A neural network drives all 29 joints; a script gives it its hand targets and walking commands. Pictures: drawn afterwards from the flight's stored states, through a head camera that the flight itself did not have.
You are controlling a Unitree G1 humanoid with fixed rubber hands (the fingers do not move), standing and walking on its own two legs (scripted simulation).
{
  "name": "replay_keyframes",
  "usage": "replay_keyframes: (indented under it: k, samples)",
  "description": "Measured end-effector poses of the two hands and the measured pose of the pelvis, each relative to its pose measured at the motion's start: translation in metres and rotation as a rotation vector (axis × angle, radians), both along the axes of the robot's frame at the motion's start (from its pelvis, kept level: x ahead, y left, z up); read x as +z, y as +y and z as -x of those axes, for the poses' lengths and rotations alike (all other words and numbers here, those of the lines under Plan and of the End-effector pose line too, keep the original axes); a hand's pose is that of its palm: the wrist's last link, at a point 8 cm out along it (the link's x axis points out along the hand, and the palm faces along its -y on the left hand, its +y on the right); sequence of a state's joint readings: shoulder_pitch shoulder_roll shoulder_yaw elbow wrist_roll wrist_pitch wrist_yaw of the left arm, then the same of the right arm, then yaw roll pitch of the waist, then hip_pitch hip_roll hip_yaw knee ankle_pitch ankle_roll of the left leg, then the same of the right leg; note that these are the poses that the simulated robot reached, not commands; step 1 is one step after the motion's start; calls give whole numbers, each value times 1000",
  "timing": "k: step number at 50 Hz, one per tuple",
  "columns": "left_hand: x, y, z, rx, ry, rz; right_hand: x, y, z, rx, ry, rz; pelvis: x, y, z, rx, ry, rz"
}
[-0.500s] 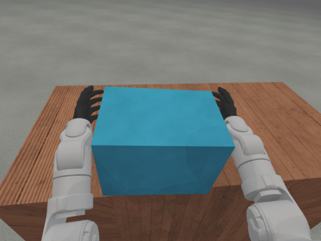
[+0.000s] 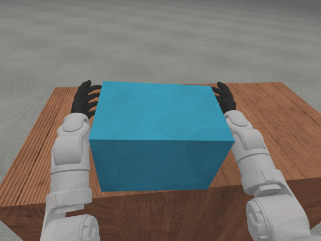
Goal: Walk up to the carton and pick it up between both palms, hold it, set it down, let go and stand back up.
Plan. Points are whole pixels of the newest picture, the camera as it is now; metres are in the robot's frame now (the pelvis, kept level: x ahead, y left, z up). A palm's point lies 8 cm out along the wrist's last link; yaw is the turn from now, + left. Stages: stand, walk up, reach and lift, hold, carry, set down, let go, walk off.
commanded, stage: reach and lift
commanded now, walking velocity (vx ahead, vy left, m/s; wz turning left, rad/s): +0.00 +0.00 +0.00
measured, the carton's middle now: (157, 137) +0.33 +0.00 +0.14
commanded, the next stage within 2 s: hold in 0.34 s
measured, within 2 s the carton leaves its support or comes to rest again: neither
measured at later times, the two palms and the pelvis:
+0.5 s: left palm (76, 109) +0.36 +0.18 +0.22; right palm (227, 106) +0.37 -0.17 +0.21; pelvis +0.00 +0.00 +0.00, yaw +0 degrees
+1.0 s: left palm (74, 107) +0.36 +0.18 +0.22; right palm (227, 103) +0.37 -0.17 +0.22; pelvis +0.00 +0.00 +0.00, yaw +0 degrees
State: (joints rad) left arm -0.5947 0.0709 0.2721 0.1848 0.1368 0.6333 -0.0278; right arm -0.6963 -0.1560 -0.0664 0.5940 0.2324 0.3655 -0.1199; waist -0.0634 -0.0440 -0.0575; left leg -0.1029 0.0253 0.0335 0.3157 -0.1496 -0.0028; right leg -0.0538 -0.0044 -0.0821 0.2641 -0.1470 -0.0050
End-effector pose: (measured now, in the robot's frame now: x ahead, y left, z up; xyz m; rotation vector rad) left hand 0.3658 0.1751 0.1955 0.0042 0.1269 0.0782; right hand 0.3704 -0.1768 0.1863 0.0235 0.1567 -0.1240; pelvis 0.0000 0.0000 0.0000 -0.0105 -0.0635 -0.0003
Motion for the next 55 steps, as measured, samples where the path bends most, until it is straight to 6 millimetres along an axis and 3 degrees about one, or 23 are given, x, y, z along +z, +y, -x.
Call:
replay_keyframes:
  k: [19,37,55]
  samples:
    - [11,2,1,-1,-9,-2,10,2,0,1,-10,-8,0,2,0,-1,-8,1]
    - [27,7,13,28,-14,11,31,7,3,26,-17,-11,0,0,3,-4,-18,0]
    - [27,6,10,20,-11,6,29,6,2,22,-14,-8,0,0,3,-5,-12,1]
